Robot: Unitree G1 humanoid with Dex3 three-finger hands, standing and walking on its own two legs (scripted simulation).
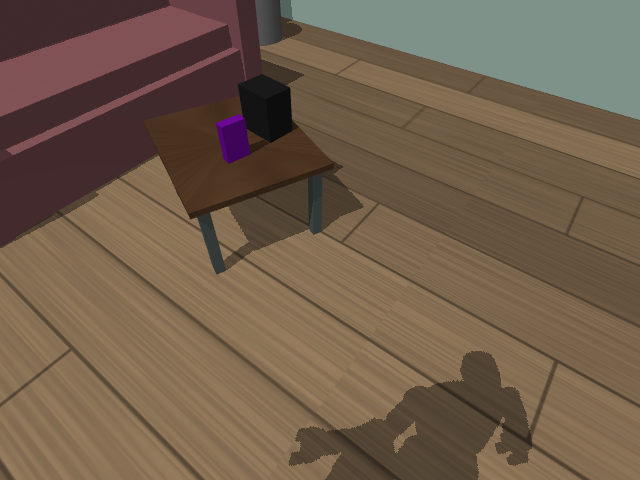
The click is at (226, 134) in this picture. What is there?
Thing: carton on end
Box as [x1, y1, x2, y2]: [216, 114, 249, 163]
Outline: 239,114 216,123 223,158 228,163 249,154 244,118
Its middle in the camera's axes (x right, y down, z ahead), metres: -0.30 -0.35 +1.40
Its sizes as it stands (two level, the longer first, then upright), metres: 0.093 0.038 0.150
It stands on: a support 0.38 m high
